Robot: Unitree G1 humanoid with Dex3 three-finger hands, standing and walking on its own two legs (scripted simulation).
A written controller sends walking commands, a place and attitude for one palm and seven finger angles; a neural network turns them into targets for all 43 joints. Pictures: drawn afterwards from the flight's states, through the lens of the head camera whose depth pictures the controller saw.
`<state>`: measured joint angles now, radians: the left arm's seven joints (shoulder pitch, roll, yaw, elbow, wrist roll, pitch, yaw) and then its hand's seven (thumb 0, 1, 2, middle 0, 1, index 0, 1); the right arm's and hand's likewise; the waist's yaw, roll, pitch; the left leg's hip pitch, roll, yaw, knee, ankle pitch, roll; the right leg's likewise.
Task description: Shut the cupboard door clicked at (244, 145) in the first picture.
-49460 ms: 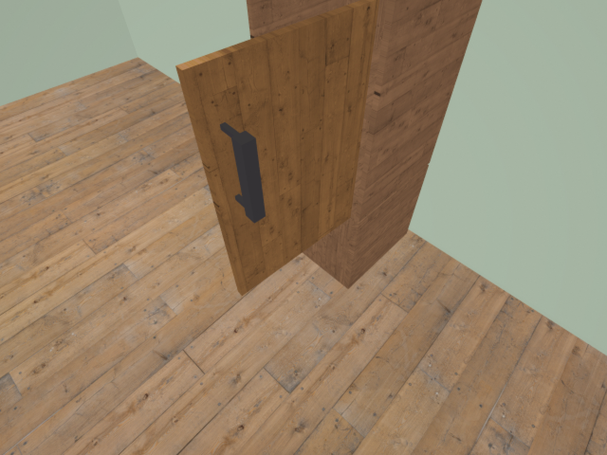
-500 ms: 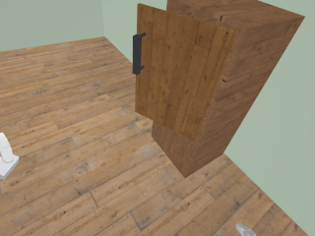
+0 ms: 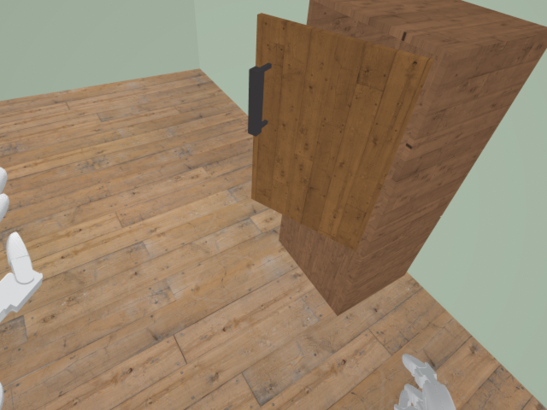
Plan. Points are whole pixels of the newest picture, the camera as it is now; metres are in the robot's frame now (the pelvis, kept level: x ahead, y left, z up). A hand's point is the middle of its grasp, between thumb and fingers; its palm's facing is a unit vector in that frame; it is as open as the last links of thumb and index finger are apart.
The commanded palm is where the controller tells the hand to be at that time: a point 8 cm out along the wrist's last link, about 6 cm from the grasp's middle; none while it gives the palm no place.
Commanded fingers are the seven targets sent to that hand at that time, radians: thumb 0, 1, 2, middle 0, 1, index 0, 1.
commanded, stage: stop stepping back and stand still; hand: left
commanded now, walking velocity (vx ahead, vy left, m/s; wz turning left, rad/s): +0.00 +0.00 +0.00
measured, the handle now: (260, 99) +0.83 +0.07 +0.06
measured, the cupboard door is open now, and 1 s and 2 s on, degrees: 26 26 26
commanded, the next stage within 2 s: let the arm hang, fingers relaxed in 0.22 s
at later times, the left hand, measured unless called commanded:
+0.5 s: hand (122, 399) +0.16 +0.23 -0.08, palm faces +0.06 -0.94 -0.34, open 7.4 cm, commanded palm none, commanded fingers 0.00 0.90 0.90 -0.20 -0.30 -0.20 -0.30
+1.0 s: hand out of the picture -0.13 +0.18 -0.16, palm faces +0.04 -0.98 -0.21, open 7.3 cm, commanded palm none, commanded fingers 0.00 0.90 0.90 -0.20 -0.30 -0.20 -0.30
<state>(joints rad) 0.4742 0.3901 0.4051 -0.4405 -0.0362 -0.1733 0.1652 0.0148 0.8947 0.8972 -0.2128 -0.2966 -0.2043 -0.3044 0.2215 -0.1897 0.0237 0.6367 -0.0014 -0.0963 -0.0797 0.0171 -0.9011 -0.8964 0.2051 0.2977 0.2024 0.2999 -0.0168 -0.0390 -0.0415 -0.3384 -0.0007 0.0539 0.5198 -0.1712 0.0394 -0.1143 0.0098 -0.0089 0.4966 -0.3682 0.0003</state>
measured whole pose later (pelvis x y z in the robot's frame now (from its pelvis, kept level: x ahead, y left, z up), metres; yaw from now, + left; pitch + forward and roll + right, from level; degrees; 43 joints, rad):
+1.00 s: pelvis -0.02 +0.01 +0.01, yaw +0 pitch -2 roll -1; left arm 0.46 0.15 0.00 1.19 0.01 0.02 0.04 0.00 0.92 0.90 -0.20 -0.29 -0.20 -0.30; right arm 0.31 -0.13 0.00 1.13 -0.01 0.04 -0.03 0.01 -0.90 -0.90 0.20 0.30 0.20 0.30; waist -0.01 0.02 0.04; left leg -0.29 -0.02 0.06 0.41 -0.09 0.05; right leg -0.08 0.00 -0.01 0.42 -0.31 0.01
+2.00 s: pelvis +0.02 -0.01 +0.01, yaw +0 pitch -2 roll +0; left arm 0.35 0.12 0.00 1.16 0.01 0.00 0.05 0.00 0.91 0.90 -0.20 -0.29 -0.20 -0.30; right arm 0.26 -0.14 0.00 1.14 -0.01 0.02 -0.04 0.01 -0.91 -0.90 0.20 0.30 0.20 0.30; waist -0.01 -0.01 0.04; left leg -0.25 0.00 0.05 0.42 -0.14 0.02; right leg -0.02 0.01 -0.01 0.37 -0.33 -0.02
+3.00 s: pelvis +0.04 -0.04 +0.00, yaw +30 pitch +1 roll +2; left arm 0.20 0.22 0.05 0.87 0.03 0.03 0.03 0.00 0.91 0.90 -0.21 -0.29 -0.20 -0.30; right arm 0.17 -0.27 -0.08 0.87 -0.02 0.08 0.03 0.01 -0.91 -0.90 0.20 0.30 0.20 0.30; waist -0.04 -0.01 0.13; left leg -0.48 -0.01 0.04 0.94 -0.44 -0.05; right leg -0.20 -0.11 -0.08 0.57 -0.37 0.04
